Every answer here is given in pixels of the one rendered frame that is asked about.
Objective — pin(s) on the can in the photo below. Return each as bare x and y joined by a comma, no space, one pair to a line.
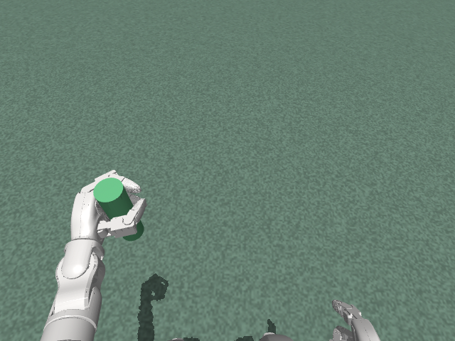
114,200

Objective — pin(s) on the right robot hand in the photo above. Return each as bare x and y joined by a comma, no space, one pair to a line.
362,329

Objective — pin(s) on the left robot hand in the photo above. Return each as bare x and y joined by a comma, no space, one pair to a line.
89,220

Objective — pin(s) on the left robot arm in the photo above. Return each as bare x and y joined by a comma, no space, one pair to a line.
76,308

